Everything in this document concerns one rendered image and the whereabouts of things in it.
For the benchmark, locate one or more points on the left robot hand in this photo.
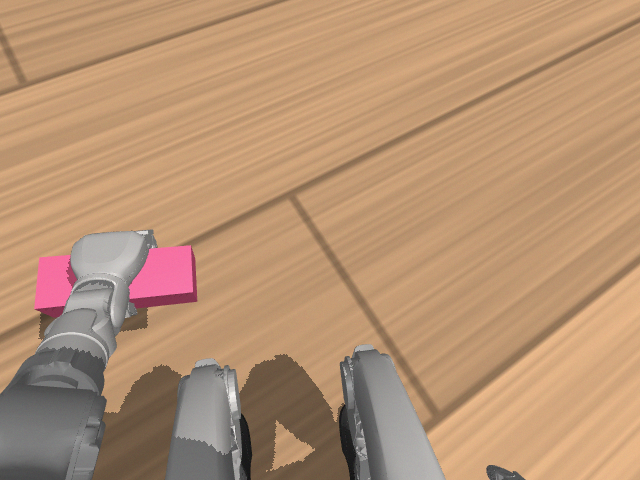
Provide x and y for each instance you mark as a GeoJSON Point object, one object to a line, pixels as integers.
{"type": "Point", "coordinates": [121, 254]}

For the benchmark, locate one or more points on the carton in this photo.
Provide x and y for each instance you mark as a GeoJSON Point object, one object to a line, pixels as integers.
{"type": "Point", "coordinates": [168, 277]}

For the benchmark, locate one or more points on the left robot arm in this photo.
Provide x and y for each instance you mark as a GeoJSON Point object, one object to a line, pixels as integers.
{"type": "Point", "coordinates": [51, 412]}

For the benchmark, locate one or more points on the right robot foot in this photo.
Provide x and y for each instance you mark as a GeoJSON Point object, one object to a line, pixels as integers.
{"type": "Point", "coordinates": [347, 444]}

